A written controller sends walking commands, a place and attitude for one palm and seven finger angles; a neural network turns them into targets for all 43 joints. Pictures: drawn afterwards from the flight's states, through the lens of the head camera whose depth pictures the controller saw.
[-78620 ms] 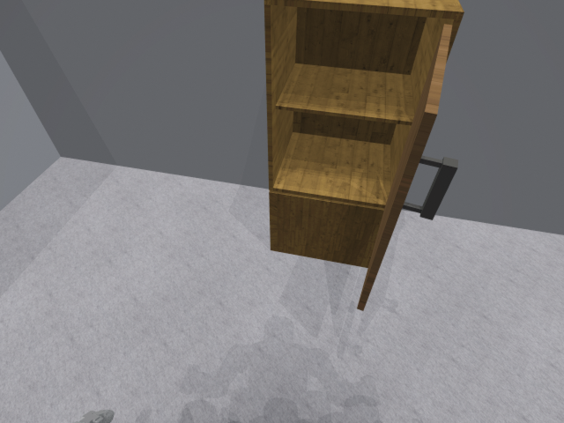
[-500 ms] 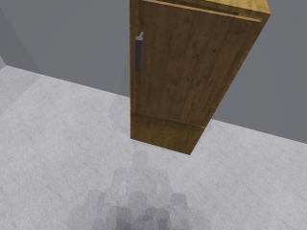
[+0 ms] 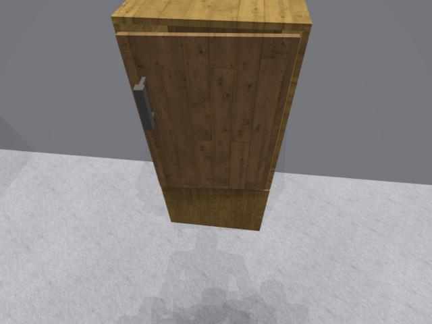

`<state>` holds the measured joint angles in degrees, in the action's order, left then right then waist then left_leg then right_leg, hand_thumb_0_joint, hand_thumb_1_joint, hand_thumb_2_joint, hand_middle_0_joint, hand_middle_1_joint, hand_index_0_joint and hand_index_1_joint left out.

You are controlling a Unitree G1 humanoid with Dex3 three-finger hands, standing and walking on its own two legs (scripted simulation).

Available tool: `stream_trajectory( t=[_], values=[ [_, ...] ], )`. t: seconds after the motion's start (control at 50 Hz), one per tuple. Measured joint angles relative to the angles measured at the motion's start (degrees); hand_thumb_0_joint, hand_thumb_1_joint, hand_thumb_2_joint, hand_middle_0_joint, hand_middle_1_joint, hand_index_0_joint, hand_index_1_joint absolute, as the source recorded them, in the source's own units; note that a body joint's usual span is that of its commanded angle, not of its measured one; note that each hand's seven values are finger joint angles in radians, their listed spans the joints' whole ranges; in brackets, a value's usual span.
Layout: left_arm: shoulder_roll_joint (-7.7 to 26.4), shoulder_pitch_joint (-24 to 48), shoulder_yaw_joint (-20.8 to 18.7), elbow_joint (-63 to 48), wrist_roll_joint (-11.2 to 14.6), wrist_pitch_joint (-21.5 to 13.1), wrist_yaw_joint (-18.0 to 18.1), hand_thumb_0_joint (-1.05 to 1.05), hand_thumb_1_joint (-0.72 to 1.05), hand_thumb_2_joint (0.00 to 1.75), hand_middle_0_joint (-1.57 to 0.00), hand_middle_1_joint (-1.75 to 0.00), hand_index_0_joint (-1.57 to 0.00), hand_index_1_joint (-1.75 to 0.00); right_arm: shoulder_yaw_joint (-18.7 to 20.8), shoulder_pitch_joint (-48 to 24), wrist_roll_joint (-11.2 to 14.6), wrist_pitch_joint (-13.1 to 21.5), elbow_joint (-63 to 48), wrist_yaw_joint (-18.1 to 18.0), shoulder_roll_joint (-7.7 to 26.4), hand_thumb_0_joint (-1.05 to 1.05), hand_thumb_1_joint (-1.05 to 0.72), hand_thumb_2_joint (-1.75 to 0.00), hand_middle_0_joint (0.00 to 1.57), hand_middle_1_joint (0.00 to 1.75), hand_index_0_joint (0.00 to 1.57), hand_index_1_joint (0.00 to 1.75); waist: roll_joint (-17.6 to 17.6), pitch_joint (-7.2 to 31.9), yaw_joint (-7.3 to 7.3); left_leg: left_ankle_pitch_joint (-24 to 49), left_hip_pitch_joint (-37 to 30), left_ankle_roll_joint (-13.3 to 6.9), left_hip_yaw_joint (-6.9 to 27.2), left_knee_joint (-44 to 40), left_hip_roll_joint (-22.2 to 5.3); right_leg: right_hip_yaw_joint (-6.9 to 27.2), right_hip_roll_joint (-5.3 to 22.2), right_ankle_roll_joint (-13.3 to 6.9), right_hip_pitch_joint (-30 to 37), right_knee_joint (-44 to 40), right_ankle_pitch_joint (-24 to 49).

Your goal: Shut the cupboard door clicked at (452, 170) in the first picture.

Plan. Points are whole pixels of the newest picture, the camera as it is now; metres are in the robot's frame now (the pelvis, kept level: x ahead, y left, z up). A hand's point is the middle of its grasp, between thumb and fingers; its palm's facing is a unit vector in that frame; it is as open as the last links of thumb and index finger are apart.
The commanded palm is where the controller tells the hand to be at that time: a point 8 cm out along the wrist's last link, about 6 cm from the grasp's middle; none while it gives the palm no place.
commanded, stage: take the last steps up to it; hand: left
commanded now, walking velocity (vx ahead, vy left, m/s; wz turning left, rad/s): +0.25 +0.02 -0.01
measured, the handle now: (146, 103) +0.63 +0.21 +0.05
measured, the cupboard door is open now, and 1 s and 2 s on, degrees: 4 4 4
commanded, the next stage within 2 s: come to a stop and stand still in 0.30 s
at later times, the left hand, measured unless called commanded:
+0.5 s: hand (142, 294) +0.22 +0.18 -0.17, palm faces +0.00 -0.97 -0.23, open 7.4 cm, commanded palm none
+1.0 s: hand (119, 309) +0.19 +0.23 -0.19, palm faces +0.07 -0.97 -0.23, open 7.3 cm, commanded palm none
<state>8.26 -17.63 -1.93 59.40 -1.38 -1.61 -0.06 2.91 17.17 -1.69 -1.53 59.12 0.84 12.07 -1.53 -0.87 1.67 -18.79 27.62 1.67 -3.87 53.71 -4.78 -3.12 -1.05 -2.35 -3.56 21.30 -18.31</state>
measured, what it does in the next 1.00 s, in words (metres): walks ahead: left foot, then right foot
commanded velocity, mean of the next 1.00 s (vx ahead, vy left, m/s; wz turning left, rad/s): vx -0.02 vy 0.01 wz -0.01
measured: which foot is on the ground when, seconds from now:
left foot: up 0.00-0.14, down 0.16-0.56, up 0.58-0.94, down 0.96-1.00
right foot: down 0.00-0.18, up 0.20-0.48, down 0.50-0.96, up 0.98-1.00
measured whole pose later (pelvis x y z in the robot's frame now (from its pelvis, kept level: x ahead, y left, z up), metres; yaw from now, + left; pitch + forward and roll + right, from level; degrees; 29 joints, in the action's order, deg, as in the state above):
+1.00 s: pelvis +0.15 +0.03 -0.01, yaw +1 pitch -1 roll +0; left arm 13.2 -10.7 -3.7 58.5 -1.4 3.6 2.0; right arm 2.5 8.8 -1.3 -1.7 55.7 -1.1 11.3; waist 2.6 -4.4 -0.5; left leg -16.8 15.3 -0.5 -0.7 33.0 -0.8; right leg -1.8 2.6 0.8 -20.1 38.0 -21.8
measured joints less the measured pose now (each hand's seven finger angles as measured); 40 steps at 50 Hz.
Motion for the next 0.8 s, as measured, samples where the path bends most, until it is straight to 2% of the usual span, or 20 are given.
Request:
stream_trajectory(
  t=[0.08, 0.14, 0.16, 0.18, 0.24, 0.26, 0.3, 0.38, 0.44, 0.48, 0.5, 0.52, 0.58, 0.62, 0.66, 0.72, 0.76, 0.8],
  values=[
    [-0.6, -2.0, 0.1, 2.3, -0.2, -0.4, -0.1, 0.00, 0.91, 0.89, -0.20, -0.30, -0.20, -0.30, -0.3, -1.6, 0.3, 0.8, -0.7, 0.3, -1.0, 0.01, -0.91, -0.90, 0.20, 0.30, 0.19, 0.30, 1.2, -0.9, -0.79, 1.8, -0.2, -0.5, -0.4, -9.0, -0.1, -0.1, -0.1, 0.5, 3.0, -1.5, -1.4],
    [-0.5, -3.3, -0.1, 3.7, -0.1, -0.3, -0.1, 0.00, 0.90, 0.89, -0.20, -0.30, -0.20, -0.30, -0.7, -2.7, 0.3, 2.0, -1.2, 0.2, -1.7, 0.01, -0.91, -0.90, 0.20, 0.30, 0.19, 0.30, 2.3, -1.5, -1.49, 4.7, -3.4, -1.2, -1.2, -17.4, 1.0, 0.0, 0.3, 1.3, 4.3, 1.2, -4.9],
    [-0.6, -3.9, -0.2, 4.1, 0.0, -0.2, -0.1, 0.00, 0.90, 0.89, -0.20, -0.30, -0.20, -0.30, -0.9, -2.8, 0.2, 2.8, -1.6, 0.1, -1.7, 0.00, -0.91, -0.90, 0.20, 0.30, 0.19, 0.30, 2.4, -1.6, -1.62, 7.7, -5.1, -1.7, -1.3, -20.6, 1.4, 0.2, 0.5, 1.5, 3.7, 4.4, -7.0],
    [-0.4, -4.1, -0.3, 4.5, 0.3, 0.1, -0.1, 0.00, 0.90, 0.89, -0.20, -0.30, -0.20, -0.30, -1.0, -3.2, -0.1, 3.6, -1.7, -0.2, -2.0, 0.00, -0.91, -0.90, 0.20, 0.30, 0.20, 0.30, 3.1, -1.9, -1.55, 8.9, -5.2, -2.4, -1.8, -19.6, 1.9, 0.4, 1.2, 1.2, 1.6, 10.2, -9.1],
    [0.5, -3.2, -0.3, 4.8, 0.3, 1.5, 0.1, 0.00, 0.91, 0.89, -0.20, -0.30, -0.20, -0.30, -1.6, -3.6, -0.3, 4.3, -2.3, -1.0, -3.2, 0.00, -0.91, -0.90, 0.20, 0.30, 0.20, 0.30, 4.4, -2.5, -1.64, 4.5, -7.1, -3.5, -3.7, -17.5, 2.3, 2.0, 1.6, -0.3, -8.2, 33.1, -12.5],
    [0.7, -2.5, -0.5, 4.6, 0.1, 1.8, 0.0, 0.00, 0.91, 0.89, -0.20, -0.30, -0.20, -0.30, -1.8, -3.3, -0.3, 4.2, -2.4, -1.2, -3.5, 0.00, -0.91, -0.90, 0.20, 0.30, 0.20, 0.30, 4.3, -2.3, -1.50, 4.0, -8.2, -3.6, -4.1, -18.7, 2.4, 1.7, 1.8, -0.4, -11.4, 37.9, -11.4],
    [1.2, -0.6, -0.8, 3.7, -0.1, 2.1, -0.3, 0.01, 0.91, 0.89, -0.20, -0.30, -0.20, -0.30, -1.7, -2.5, -0.2, 4.1, -2.2, -2.0, -3.6, 0.00, -0.92, -0.90, 0.20, 0.30, 0.20, 0.30, 3.9, -2.3, -1.17, 5.0, -10.6, -3.2, -4.1, -22.1, 2.7, 0.9, 2.5, -0.1, -16.4, 41.5, -8.5],
    [1.4, 3.1, -1.0, 0.5, -0.1, 1.8, -0.5, 0.00, 0.91, 0.89, -0.20, -0.29, -0.20, -0.30, -1.9, -0.5, -0.2, 3.3, -0.3, -2.0, -3.2, 0.00, -0.93, -0.90, 0.20, 0.30, 0.20, 0.30, 2.1, -2.0, -1.23, 6.4, -14.5, -2.9, -3.5, -27.6, 2.9, -0.2, 4.0, 0.9, -20.7, 33.0, -5.0],
    [1.4, 4.9, -1.0, -1.3, -0.2, 1.5, -0.5, 0.00, 0.91, 0.89, -0.20, -0.29, -0.20, -0.30, -1.9, 0.8, -0.2, 2.3, 1.1, -1.8, -3.1, 0.00, -0.92, -0.90, 0.20, 0.30, 0.20, 0.30, 1.0, -1.6, -0.97, 5.4, -16.4, -2.2, -3.1, -28.3, 2.6, -0.6, 4.2, 1.6, -19.7, 23.5, -1.9],
    [1.6, 5.4, -0.9, -1.8, -0.2, 1.0, -0.2, 0.00, 0.91, 0.89, -0.20, -0.29, -0.20, -0.30, -1.9, 1.4, 0.1, 1.7, 2.0, -1.8, -3.4, 0.00, -0.92, -0.90, 0.20, 0.30, 0.20, 0.30, 1.2, -1.2, -1.00, 3.5, -17.0, -1.2, -3.2, -26.7, 2.6, -0.4, 4.1, 2.3, -17.0, 15.4, 3.6],
    [2.0, 5.4, -0.7, -2.0, -0.2, 0.6, 0.0, 0.00, 0.91, 0.89, -0.20, -0.29, -0.20, -0.30, -2.0, 1.8, 0.4, 1.5, 2.4, -1.8, -3.8, 0.00, -0.92, -0.90, 0.20, 0.30, 0.20, 0.30, 2.2, -0.8, -1.13, 2.2, -17.0, -0.7, -3.5, -25.3, 3.1, 0.7, 4.3, 2.1, -15.5, 11.6, 5.9],
    [1.7, 5.7, -0.6, -1.4, -0.2, 0.3, 0.4, 0.00, 0.91, 0.89, -0.20, -0.29, -0.20, -0.30, -2.0, 1.5, 0.6, 1.1, 3.0, -1.7, -3.7, 0.00, -0.92, -0.90, 0.20, 0.30, 0.20, 0.30, 1.7, -0.8, -1.19, 1.0, -17.1, -0.1, -3.5, -24.2, 2.6, 0.9, 3.7, 1.5, -15.2, 11.8, 5.4],
    [0.4, 6.2, 0.5, 0.1, 0.1, 0.7, 0.7, 0.00, 0.91, 0.89, -0.20, -0.29, -0.20, -0.30, -1.7, 1.0, 1.1, 0.4, 3.4, -1.7, -3.3, 0.00, -0.92, -0.90, 0.20, 0.30, 0.20, 0.30, -0.2, -0.1, 0.11, 0.2, -18.1, -0.4, -1.4, -25.1, 1.9, -0.5, 2.5, 0.2, -13.9, 11.4, 3.3],
    [0.2, 6.8, 0.7, 0.3, 0.3, 0.9, 1.1, 0.00, 0.92, 0.89, -0.20, -0.29, -0.20, -0.30, -1.5, 0.5, 1.2, 0.0, 3.4, -1.8, -3.3, 0.00, -0.92, -0.90, 0.20, 0.30, 0.20, 0.30, -0.3, -0.1, 0.36, -0.3, -18.1, -0.3, -0.8, -24.6, 1.7, -1.1, 2.0, -0.2, -13.1, 10.3, 3.2],
    [0.0, 8.0, 0.6, 0.1, 0.2, 1.0, 1.5, 0.00, 0.92, 0.89, -0.20, -0.30, -0.20, -0.30, -1.2, -0.5, 1.3, -0.6, 3.0, -2.0, -3.3, 0.00, -0.91, -0.90, 0.20, 0.30, 0.20, 0.30, 0.1, -1.0, 0.07, -4.2, -16.6, 0.0, -0.2, -20.6, 2.0, -1.6, 2.0, -0.5, -12.7, 9.3, 3.6],
    [0.0, 9.9, -0.2, -1.0, -0.1, 1.2, 2.3, -0.01, 0.93, 0.89, -0.20, -0.30, -0.20, -0.30, -0.6, -2.8, 1.4, -1.6, 2.0, -2.4, -2.8, 0.00, -0.91, -0.90, 0.20, 0.30, 0.20, 0.30, 1.4, -3.2, -1.23, -11.0, -11.7, 0.6, 1.3, -9.0, 4.1, -1.7, 2.7, -0.7, -12.4, 7.8, 4.7],
    [0.2, 10.6, -0.6, -1.6, -0.3, 1.6, 2.5, -0.01, 0.93, 0.89, -0.20, -0.30, -0.20, -0.30, -0.1, -4.7, 1.4, -2.3, 1.0, -2.5, -1.9, 0.00, -0.91, -0.90, 0.20, 0.30, 0.20, 0.30, 2.0, -4.6, -2.02, -12.5, -8.5, 0.9, 2.3, -2.8, 5.4, -1.6, 3.4, -0.5, -12.2, 6.6, 5.8],
    [0.7, 10.6, -0.8, -2.0, -0.4, 2.2, 2.5, -0.01, 0.92, 0.89, -0.20, -0.30, -0.20, -0.30, 0.4, -6.5, 1.4, -2.7, -0.1, -2.5, -0.9, 0.00, -0.91, -0.90, 0.20, 0.30, 0.20, 0.30, 2.4, -5.5, -2.47, -11.7, -6.3, 1.1, 2.7, -0.4, 5.9, -1.5, 3.9, 0.1, -12.1, 5.5, 6.8]
  ],
)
